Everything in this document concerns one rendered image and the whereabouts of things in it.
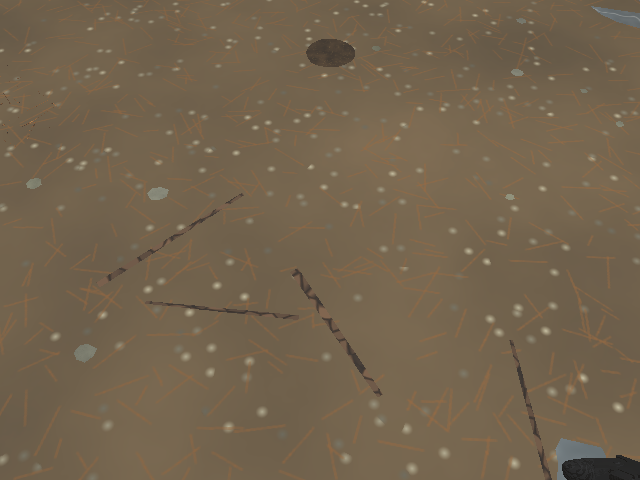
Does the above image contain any right robot hand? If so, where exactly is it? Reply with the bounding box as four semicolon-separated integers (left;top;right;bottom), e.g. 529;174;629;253
562;455;640;480

